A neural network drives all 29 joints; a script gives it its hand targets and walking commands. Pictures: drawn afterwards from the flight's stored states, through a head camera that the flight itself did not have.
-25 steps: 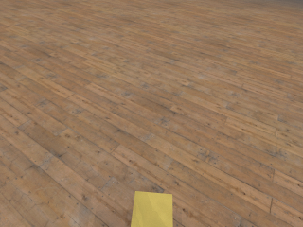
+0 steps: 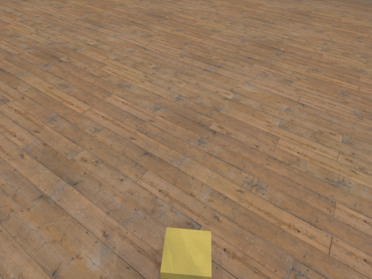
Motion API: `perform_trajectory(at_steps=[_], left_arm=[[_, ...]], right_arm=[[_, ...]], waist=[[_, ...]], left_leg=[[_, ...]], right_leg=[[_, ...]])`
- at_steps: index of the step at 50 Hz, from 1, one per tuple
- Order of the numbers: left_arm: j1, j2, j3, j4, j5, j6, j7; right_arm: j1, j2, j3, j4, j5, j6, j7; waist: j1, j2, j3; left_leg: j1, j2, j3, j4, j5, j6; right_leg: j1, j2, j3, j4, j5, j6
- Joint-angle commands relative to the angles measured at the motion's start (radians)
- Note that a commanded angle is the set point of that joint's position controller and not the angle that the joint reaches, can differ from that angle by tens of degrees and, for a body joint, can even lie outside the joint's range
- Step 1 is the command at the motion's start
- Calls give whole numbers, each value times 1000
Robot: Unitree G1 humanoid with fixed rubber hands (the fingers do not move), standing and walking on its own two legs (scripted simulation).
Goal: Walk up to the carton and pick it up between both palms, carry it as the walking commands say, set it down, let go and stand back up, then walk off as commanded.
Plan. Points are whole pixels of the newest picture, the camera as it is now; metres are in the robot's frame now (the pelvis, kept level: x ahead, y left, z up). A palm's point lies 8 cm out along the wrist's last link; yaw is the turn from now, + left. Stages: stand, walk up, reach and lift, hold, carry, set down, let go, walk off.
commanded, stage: stand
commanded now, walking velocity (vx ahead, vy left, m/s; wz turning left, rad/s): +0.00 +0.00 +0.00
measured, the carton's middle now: (185, 260) +0.36 -0.03 -0.64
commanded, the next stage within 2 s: walk off in 0.36 s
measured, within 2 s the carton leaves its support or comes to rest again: neither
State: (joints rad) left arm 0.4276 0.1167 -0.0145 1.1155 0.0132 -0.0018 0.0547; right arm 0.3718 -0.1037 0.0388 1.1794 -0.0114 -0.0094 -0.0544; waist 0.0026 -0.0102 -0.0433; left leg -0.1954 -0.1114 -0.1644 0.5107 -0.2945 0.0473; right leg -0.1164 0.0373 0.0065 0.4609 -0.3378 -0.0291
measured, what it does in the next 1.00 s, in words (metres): steps on the spot: left foot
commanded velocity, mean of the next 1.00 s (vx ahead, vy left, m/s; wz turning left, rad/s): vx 0.00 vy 0.06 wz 0.17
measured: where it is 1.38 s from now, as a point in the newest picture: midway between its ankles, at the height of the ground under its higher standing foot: outside the picture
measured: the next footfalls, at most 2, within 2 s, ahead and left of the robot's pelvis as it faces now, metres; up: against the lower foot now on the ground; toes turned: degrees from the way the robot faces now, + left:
left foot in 1.00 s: +0.02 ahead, +0.25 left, +0.00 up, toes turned +16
right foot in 1.36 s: +0.00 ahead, +0.05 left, +0.00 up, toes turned +7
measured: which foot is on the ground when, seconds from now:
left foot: down 0.00-0.64, up 0.66-0.98, down 1.00-1.00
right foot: down 0.00-1.00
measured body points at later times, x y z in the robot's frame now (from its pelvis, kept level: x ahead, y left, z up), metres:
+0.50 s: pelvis -0.01 -0.01 +0.00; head -0.03 +0.00 +0.45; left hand -0.07 +0.20 -0.16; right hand -0.06 -0.20 -0.16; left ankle -0.02 +0.10 -0.74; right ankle -0.06 -0.10 -0.74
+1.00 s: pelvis -0.03 +0.09 -0.02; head -0.03 +0.10 +0.43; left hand -0.11 +0.33 -0.17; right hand +0.10 -0.16 -0.15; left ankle -0.02 +0.24 -0.74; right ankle -0.06 -0.10 -0.74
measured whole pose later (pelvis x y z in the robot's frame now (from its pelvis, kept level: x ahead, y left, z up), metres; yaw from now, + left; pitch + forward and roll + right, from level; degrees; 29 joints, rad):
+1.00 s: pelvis -0.03 +0.09 -0.02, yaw +11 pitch -1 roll +0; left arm 0.37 0.20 0.05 1.03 0.05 -0.02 0.07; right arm 0.18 -0.24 -0.07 0.99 -0.01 0.05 -0.01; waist 0.04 -0.02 0.03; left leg -0.36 0.07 0.05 0.67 -0.27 -0.06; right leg -0.18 -0.19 -0.12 0.64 -0.41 0.11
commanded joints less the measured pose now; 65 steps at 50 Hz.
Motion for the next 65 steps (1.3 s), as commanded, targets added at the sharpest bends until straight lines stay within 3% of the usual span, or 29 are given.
perform_trajectory(at_steps=[1, 5, 7, 9, 10, 14, 21, 27, 29, 30, 31, 33, 35, 36, 37, 42, 45, 46, 48, 49, 50, 51, 52, 54, 55, 57, 59, 63, 65], left_arm=[[106, 89, 20, 14, -1, 0, 6], [76, 45, 9, 17, 6, -2, 10], [73, 43, 8, 22, -1, 0, 4], [61, 84, 21, 22, 4, -3, 2], [80, 97, 20, 29, 3, -1, 5], [74, 73, 12, 34, 7, 1, 3], [85, 71, 11, 54, 2, 3, 7], [83, 42, -1, 58, -1, -3, 1], [34, 110, 24, 2, 5, -10, 11], [44, 165, 40, -12, 14, -12, 15], [74, 189, 51, -17, 17, -12, 29], [69, 258, 83, -46, 21, -14, 35], [96, 233, 87, -48, 15, -20, 41], [66, 169, 77, -61, 14, -25, 42], [44, 169, 78, -70, 17, -22, 42], [-13, 206, 90, -105, 29, -29, 44], [-49, 238, 92, -110, 36, -32, 25], [-42, 227, 93, -113, 32, -28, 18], [-14, 266, 104, -109, 40, -13, 8], [17, 219, 95, -114, 40, -16, -3], [47, 130, 72, -154, 39, -10, -15], [1, 88, 56, -158, 27, 7, -11], [-36, 112, 64, -181, 3, 25, -14], [-106, 98, 60, -187, 14, 28, -23], [-60, 114, 63, -169, 14, 31, -25], [-35, 98, 56, -153, 14, 26, -24], [-57, 100, 55, -152, 9, 28, -18], [-34, 107, 50, -144, -2, 33, -3], [12, 76, 42, -119, 2, 33, -3]], right_arm=[[72, -50, 0, 1, -6, 1, -8], [116, -101, -19, 14, -1, -2, -10], [69, -71, -10, 7, -2, 2, -7], [67, -85, -18, 13, 2, 5, -8], [61, -96, -18, 4, -7, 3, -7], [52, -37, -2, 12, 1, 4, -7], [69, -77, -17, 21, 0, 2, -6], [66, -51, -6, 30, 4, 7, -1], [19, -116, -31, 6, 10, 18, -7], [-14, -97, -31, -10, 5, 23, -9], [-8, -140, -47, -25, 4, 25, -11], [-15, -141, -64, -49, -8, 42, -9], [-97, -131, -73, -97, -26, 48, 4], [-123, -134, -80, -111, -33, 50, 10], [-124, -74, -76, -116, -23, 60, 17], [-154, -85, -85, -194, -5, 74, 35], [-111, -96, -94, -205, 10, 68, 44], [-116, -139, -102, -207, 7, 69, 48], [-33, -178, -124, -177, 5, 57, 46], [36, -252, -143, -164, -2, 37, 35], [80, -355, -160, -166, -19, 25, 27], [51, -250, -112, -186, -13, 20, 18], [48, -285, -121, -157, -14, 16, 16], [-47, -270, -116, -175, -19, 13, 12], [-128, -291, -115, -202, -20, 16, 14], [-163, -233, -96, -214, -21, 15, 15], [-140, -199, -85, -197, -19, 0, 18], [-77, -178, -67, -148, -12, 2, 14], [-81, -149, -57, -130, -7, 13, 13]], waist=[[5, 47, 179], [-16, 12, 150], [4, 9, 155], [0, 46, 170], [0, -6, 147], [-1, 46, 197], [6, -22, 175], [-1, 37, 181], [21, 10, 188], [39, -10, 182], [36, -16, 173], [57, -133, 150], [67, -52, 157], [48, 11, 169], [33, 8, 190], [15, -152, 157], [-3, -244, 122], [19, -239, 92], [-17, -91, 76], [-52, 127, 82], [-45, 422, 18], [-34, 233, 26], [-59, 204, 22], [-35, 175, 81], [14, 170, 106], [8, 169, 46], [7, 81, 38], [7, 106, 39], [36, 108, 31]], left_leg=[[-106, 128, -104, -85, 264, 20], [-86, 134, -113, -86, 284, 24], [-90, 131, -104, -80, 290, 23], [-93, 123, -99, -99, 273, 24], [-86, 135, -113, -113, 260, 23], [-99, 124, -101, -102, 251, 20], [-101, 132, -113, -106, 248, 15], [-93, 124, -101, -116, 157, 10], [-176, 103, -88, -40, 178, -8], [-241, 86, -64, 49, 141, -13], [-281, 77, -8, 155, 35, -21], [-370, 93, 98, 464, -238, -54], [-419, 155, 133, 653, -251, -78], [-444, 178, 114, 650, -205, -88], [-462, 173, 129, 651, -191, -108], [-374, 212, 149, 454, -60, -144], [-143, 178, 219, 273, -35, -121], [-102, 139, 273, 209, -36, -120], [89, 105, 315, 41, 65, -97], [164, 197, 213, -56, 258, -84], [225, 488, -142, -140, 572, 12], [58, 513, -152, -173, 623, 93], [-33, 516, -150, -202, 490, 133], [-119, 401, -99, -242, 176, 99], [-177, 353, 8, -227, 188, 85], [-92, 342, 45, -210, 276, 100], [-93, 348, 43, -214, 337, 126], [-29, 347, -19, -238, 203, 138], [-61, 339, -14, -229, 116, 106]], right_leg=[[-22, -112, 81, -66, 194, -30], [-6, -115, 84, -70, 206, -31], [-4, -112, 80, -75, 215, -30], [-14, -113, 77, -81, 192, -31], [5, -110, 66, -82, 180, -22], [-24, -117, 81, -91, 189, -25], [31, -118, 70, -93, 204, -20], [-20, -119, 90, -107, 139, -39], [13, -178, 99, -85, 208, -31], [51, -247, 171, -89, 278, -65], [47, -358, 237, -116, 372, -128], [34, -508, 335, -139, 434, -251], [-24, -521, 296, -162, 468, -267], [-31, -487, 265, -164, 443, -240], [-41, -456, 205, -154, 467, -216], [-67, -402, 22, -116, 475, -110], [-177, -353, -51, -78, 392, -62], [-155, -331, -72, -20, 344, -49], [-254, -307, -103, 131, 211, -10], [-354, -249, -148, 278, 13, 42], [-489, -147, -203, 565, -400, 108], [-414, -197, -105, 696, -369, 112], [-342, -172, -62, 694, -297, 85], [-351, -187, -33, 724, -199, 72], [-307, -192, -27, 703, -154, 62], [-290, -157, -53, 607, -132, 43], [-248, -134, -48, 500, -147, 30], [-165, -69, -61, 221, -142, 3], [-55, -88, -54, 40, 5, -12]])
